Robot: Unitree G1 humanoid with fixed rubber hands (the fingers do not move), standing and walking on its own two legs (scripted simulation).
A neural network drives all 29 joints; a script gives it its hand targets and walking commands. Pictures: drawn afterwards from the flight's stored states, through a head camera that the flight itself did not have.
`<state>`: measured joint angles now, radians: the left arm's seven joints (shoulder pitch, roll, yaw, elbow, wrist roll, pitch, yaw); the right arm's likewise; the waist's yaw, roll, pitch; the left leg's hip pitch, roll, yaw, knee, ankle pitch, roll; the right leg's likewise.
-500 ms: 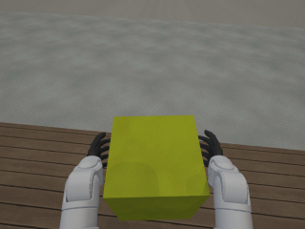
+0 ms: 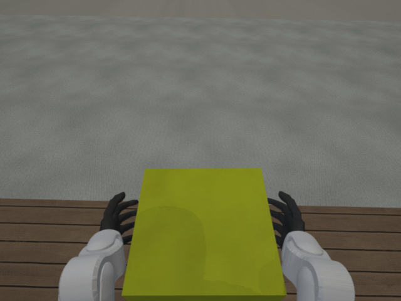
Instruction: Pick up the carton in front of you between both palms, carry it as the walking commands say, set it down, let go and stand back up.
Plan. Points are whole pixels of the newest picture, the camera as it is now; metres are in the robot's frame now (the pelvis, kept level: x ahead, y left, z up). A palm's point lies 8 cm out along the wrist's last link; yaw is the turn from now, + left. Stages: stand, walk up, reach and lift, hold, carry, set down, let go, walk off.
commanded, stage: carry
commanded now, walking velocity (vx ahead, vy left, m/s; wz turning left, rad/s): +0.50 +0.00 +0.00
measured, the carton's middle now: (203, 249) +0.24 -0.02 +0.03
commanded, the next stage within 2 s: none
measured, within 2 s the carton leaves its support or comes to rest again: neither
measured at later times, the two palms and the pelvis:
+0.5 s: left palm (127, 130) +0.58 +0.17 +0.07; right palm (234, 126) +0.56 -0.13 +0.08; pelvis +0.34 +0.03 +0.00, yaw -2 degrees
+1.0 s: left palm (146, 69) +0.95 +0.16 +0.09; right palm (223, 67) +0.98 -0.15 +0.08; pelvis +0.61 -0.02 -0.01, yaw +2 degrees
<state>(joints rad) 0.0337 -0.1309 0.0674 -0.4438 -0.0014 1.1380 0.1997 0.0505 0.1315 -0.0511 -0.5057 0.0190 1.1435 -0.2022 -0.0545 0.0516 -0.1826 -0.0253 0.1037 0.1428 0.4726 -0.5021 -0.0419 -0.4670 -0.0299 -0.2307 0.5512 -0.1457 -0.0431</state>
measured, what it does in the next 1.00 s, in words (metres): walks ahead: left foot, then right foot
